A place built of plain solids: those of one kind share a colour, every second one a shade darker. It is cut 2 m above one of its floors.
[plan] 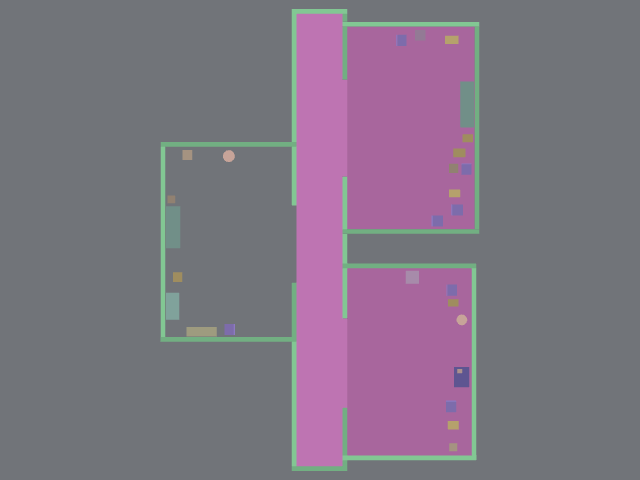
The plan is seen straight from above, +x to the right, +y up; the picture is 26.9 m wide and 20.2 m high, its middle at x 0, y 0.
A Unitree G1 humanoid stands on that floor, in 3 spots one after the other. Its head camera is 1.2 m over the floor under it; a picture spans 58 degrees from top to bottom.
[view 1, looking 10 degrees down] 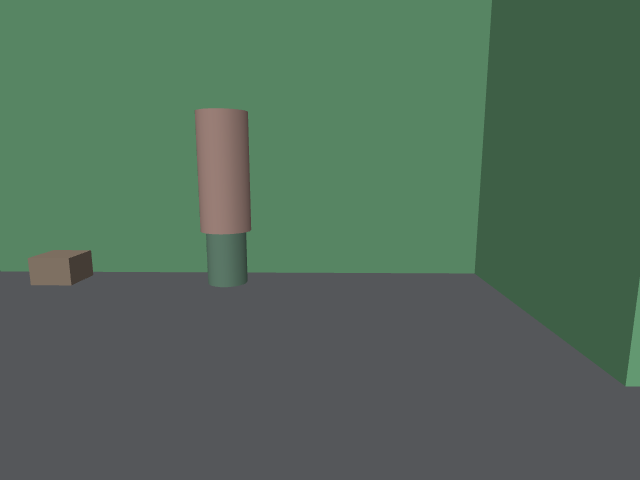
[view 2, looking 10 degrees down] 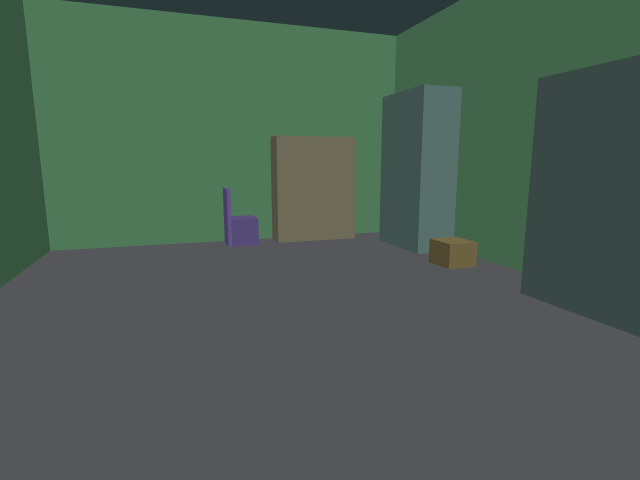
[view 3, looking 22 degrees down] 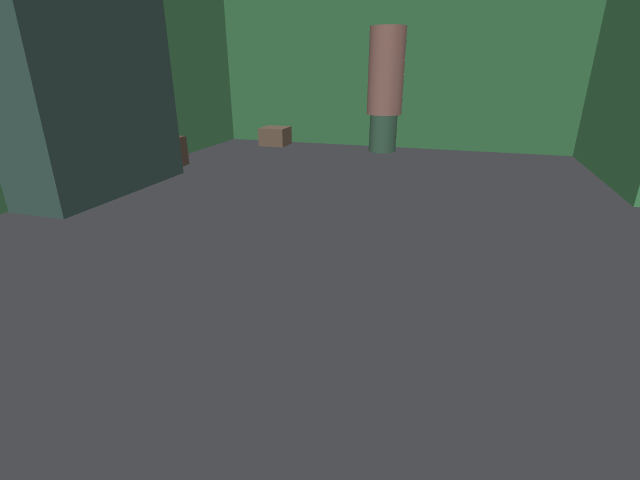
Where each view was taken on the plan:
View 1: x -2.82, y -0.77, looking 91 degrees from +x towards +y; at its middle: wall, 4.77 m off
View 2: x -2.82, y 2.75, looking -109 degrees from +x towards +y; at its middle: case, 6.88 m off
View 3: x -2.82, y -3.00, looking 107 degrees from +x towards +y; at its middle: ground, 3.20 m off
